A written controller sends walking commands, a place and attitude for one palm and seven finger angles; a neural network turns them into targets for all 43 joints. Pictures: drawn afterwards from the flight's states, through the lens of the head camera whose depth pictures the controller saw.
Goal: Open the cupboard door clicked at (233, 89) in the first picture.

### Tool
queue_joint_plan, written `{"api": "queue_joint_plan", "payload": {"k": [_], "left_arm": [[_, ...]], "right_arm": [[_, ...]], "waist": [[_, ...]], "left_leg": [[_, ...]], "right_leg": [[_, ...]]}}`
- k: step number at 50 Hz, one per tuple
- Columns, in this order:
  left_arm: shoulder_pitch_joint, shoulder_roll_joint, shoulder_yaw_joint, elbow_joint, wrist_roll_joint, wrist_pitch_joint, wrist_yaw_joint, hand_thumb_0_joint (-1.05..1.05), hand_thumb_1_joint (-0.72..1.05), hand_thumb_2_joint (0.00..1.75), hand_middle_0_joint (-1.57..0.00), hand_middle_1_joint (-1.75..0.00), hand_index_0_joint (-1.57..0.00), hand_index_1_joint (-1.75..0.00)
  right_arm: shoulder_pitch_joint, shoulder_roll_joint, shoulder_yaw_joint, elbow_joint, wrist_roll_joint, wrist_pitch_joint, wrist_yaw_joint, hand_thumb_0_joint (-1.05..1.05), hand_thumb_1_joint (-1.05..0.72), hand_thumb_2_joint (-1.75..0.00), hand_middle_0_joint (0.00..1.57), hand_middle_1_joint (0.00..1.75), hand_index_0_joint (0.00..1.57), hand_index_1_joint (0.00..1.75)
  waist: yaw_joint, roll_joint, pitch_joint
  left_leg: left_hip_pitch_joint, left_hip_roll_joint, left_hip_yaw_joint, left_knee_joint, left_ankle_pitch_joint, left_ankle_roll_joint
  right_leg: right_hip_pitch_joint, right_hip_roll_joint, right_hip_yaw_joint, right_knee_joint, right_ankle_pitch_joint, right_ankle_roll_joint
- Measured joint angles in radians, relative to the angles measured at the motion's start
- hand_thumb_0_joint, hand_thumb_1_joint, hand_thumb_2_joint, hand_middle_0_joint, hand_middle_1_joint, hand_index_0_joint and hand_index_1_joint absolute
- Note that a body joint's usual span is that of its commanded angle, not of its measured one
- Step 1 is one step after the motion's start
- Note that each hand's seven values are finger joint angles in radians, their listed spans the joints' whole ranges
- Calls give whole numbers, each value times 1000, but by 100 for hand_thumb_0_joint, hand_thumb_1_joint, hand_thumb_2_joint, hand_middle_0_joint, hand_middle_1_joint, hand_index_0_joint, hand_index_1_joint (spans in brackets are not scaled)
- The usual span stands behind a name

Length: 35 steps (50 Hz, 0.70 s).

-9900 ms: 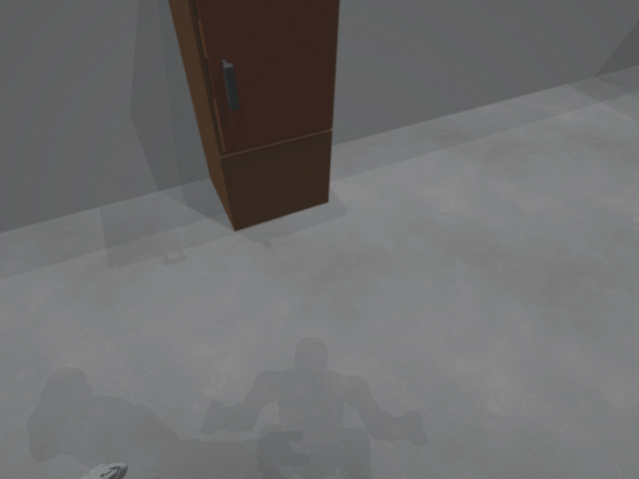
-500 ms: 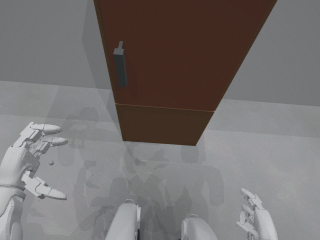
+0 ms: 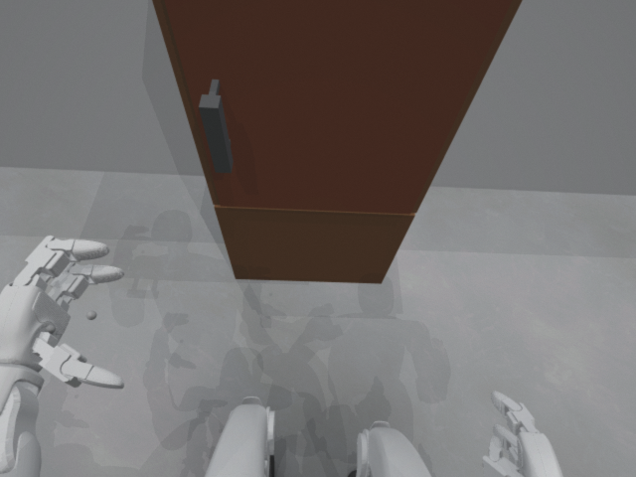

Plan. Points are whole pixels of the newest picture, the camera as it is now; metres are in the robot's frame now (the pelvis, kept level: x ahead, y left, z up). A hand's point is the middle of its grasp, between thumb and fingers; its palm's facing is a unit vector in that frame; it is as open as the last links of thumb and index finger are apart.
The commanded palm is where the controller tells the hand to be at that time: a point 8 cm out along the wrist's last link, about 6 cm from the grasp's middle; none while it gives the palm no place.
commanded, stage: raise the hand with hooked fingers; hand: left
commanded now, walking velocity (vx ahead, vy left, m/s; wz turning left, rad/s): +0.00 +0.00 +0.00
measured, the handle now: (219, 127) +0.60 +0.19 +0.02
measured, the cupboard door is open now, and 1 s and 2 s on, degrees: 0 0 0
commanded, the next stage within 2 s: move the hooked fingers beside the handle in 0.14 s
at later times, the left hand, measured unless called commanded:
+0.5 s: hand (104, 288) +0.32 +0.27 +0.03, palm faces +0.03 -1.00 -0.03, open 14.0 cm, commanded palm +0.31 +0.32 +0.04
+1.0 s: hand (131, 228) +0.41 +0.27 +0.02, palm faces +0.03 -1.00 -0.03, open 14.0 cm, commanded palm +0.39 +0.31 +0.03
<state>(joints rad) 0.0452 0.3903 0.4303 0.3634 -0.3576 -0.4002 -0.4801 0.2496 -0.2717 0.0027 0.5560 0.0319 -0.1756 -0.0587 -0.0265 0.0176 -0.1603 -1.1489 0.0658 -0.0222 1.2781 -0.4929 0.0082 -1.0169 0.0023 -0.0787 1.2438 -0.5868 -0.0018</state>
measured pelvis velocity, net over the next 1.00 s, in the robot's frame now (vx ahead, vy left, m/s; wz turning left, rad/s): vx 0.00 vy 0.01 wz -0.03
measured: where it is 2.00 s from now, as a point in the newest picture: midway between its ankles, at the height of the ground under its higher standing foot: outside the picture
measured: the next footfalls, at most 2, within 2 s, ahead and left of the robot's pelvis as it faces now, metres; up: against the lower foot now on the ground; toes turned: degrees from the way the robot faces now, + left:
none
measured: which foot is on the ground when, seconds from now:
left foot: down 0.00-1.00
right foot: down 0.00-1.00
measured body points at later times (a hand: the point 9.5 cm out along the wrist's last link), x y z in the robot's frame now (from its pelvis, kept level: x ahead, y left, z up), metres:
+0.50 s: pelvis +0.00 +0.00 -0.01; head +0.10 +0.03 +0.43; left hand +0.31 +0.33 +0.03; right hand +0.16 -0.26 -0.09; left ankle +0.06 +0.11 -0.62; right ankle +0.01 -0.13 -0.62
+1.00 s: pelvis +0.00 +0.01 -0.01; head +0.13 +0.04 +0.42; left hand +0.40 +0.32 +0.02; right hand +0.09 -0.27 -0.11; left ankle +0.06 +0.11 -0.62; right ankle +0.01 -0.13 -0.62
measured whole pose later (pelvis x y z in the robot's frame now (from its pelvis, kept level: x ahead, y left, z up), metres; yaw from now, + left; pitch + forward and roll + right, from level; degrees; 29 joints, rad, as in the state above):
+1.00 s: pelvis +0.00 +0.01 -0.01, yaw -1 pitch +24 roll -4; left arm -0.46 0.48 0.47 0.81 -0.22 -0.42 -0.43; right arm 0.28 -0.27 0.01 0.62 0.02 -0.07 -0.05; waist -0.08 0.01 -0.16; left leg -1.25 0.07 -0.01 1.33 -0.50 0.02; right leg -1.12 0.01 -0.06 1.28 -0.58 0.01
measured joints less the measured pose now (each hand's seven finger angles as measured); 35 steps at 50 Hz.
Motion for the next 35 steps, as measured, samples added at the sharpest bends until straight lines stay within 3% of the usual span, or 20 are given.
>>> {"api": "queue_joint_plan", "payload": {"k": [14,20,35], "left_arm": [[-9,-1,-1,16,-5,4,-10,-1,-50,30,-30,-120,-30,-120],[-87,11,7,83,9,-2,-13,-1,-50,30,-30,-120,-30,-120],[-304,55,20,243,70,25,21,-1,-50,30,-30,-120,-30,-120]], "right_arm": [[-19,6,7,-5,2,7,-2,1,-91,-90,20,30,20,30],[-26,0,10,9,0,7,-10,1,-91,-90,20,30,20,30],[-4,5,15,27,-4,50,-2,1,-91,-90,20,30,20,30]], "waist": [[7,1,-6],[10,-3,-6],[-28,-8,-2]], "left_leg": [[1,3,-8,8,-8,-7],[-20,3,-14,29,-13,-7],[-54,7,3,28,-6,5]], "right_leg": [[3,5,-6,7,-10,-7],[-15,5,-11,26,-16,-7],[-55,7,7,22,1,5]]}}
